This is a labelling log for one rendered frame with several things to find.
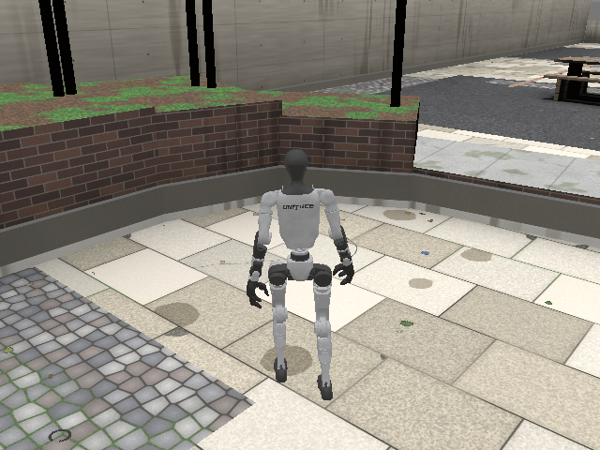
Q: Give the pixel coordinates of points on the left robot upper arm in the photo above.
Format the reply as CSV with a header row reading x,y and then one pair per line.
x,y
268,200

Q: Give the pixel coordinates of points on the robot left forearm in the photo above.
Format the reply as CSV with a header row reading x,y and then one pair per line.
x,y
257,260

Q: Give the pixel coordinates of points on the robot right forearm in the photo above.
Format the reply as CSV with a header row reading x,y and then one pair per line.
x,y
343,249

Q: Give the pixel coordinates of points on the robot left hand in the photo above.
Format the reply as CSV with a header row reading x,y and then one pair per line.
x,y
251,286

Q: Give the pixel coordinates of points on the left robot thigh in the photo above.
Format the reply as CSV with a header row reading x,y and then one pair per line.
x,y
277,274

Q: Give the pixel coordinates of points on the robot right foot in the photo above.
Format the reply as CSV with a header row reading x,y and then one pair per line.
x,y
326,392

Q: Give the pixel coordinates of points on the right robot upper arm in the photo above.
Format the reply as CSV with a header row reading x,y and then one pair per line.
x,y
327,198

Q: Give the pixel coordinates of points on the robot right hand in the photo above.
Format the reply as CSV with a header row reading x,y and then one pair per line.
x,y
347,270

